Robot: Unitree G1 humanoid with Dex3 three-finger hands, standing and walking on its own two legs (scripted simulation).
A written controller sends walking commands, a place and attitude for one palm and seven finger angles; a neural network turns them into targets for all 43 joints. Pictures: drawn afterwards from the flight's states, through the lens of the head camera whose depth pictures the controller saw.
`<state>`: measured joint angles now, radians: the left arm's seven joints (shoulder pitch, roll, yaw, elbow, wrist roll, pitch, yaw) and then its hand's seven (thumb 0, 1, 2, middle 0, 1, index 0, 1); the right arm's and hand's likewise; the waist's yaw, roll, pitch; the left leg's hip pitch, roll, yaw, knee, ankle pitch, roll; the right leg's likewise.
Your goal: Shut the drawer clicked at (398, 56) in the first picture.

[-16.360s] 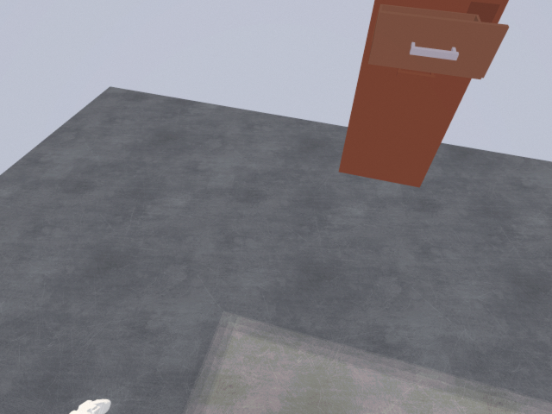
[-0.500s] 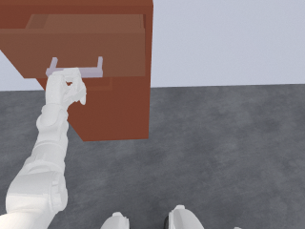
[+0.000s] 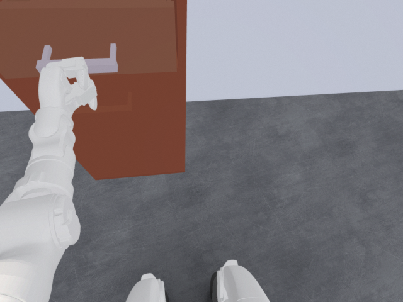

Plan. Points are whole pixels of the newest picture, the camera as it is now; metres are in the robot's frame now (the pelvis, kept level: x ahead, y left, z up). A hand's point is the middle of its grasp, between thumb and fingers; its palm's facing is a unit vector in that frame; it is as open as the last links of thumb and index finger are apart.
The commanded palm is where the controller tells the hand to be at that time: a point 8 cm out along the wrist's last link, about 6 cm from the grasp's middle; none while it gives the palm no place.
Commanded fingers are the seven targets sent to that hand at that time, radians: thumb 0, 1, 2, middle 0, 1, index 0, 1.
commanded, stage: push the drawer shut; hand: left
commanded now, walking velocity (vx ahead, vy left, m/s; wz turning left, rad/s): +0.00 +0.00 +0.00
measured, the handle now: (79, 58) +0.59 +0.20 +0.08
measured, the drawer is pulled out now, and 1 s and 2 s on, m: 0.02 0.00 0.00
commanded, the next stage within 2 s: pull the fist back off the drawer in 0.68 s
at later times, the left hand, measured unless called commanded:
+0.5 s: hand (89, 80) +0.53 +0.18 +0.08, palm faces +0.04 -1.00 -0.04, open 3.0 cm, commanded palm +0.55 +0.21 +0.08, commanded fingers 0.00 0.90 0.90 -1.40 -1.60 -1.40 -1.60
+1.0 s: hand (85, 78) +0.54 +0.18 +0.08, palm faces +0.03 -1.00 -0.05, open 3.1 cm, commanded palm +0.55 +0.21 +0.08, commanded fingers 0.00 0.90 0.90 -1.40 -1.60 -1.40 -1.60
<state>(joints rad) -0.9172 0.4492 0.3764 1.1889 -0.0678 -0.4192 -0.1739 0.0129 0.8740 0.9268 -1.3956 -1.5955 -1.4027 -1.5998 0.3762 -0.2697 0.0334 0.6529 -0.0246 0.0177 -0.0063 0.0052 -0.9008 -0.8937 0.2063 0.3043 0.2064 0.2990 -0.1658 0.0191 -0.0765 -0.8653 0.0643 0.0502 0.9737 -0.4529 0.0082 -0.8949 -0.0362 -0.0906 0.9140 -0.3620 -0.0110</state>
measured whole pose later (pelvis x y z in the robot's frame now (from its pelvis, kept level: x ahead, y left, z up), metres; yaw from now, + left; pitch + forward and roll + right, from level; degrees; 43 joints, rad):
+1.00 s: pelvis -0.03 +0.01 -0.02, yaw +1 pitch +24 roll -3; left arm -1.19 0.62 0.34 1.36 -0.02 -0.35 -0.17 0.01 0.66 0.98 -1.39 -1.60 -1.40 -1.60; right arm 0.43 -0.29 0.08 0.68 -0.05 -0.06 -0.02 0.00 -0.90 -0.89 0.21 0.30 0.21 0.30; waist -0.25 0.03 -0.07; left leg -1.07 0.06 0.00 1.06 -0.42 0.02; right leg -1.05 -0.04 -0.12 0.95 -0.32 -0.01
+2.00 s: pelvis +0.04 +0.00 +0.04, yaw +1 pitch +10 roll -1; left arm -0.29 0.28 0.26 0.48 -0.21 -0.25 -0.18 0.01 0.90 0.90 -1.40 -1.60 -1.40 -1.60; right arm 0.30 -0.26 0.01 0.58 0.04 0.02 -0.02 0.01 -0.90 -0.89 0.21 0.30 0.20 0.30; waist -0.04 0.05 -0.09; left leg -0.48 0.05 0.05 0.73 -0.42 0.00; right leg -0.52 -0.02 -0.08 0.68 -0.34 0.00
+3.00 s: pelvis +0.01 +0.00 +0.06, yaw +2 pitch -6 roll -1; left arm 0.50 0.30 0.28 -0.41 -0.04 -0.12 0.12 0.01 0.90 0.90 -1.40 -1.59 -1.41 -1.60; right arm 0.20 -0.23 0.02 0.65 -0.01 -0.14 -0.09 0.01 -0.90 -0.89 0.21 0.30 0.21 0.30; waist 0.08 0.08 0.04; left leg -0.05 0.03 0.04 0.42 -0.26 0.00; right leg -0.08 -0.02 -0.09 0.38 -0.19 0.00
